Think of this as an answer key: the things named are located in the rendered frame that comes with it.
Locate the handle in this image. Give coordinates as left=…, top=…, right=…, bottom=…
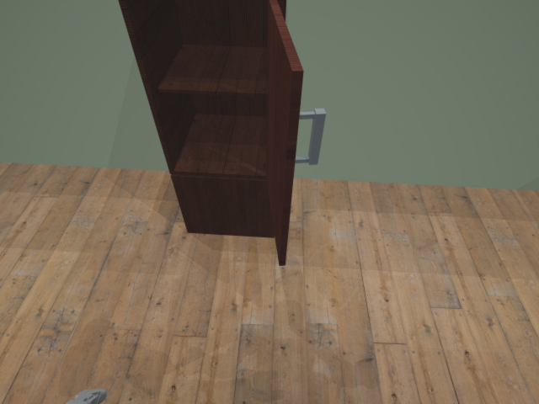
left=295, top=109, right=326, bottom=165

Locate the cupboard door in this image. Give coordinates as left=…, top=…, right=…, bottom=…
left=266, top=0, right=304, bottom=266

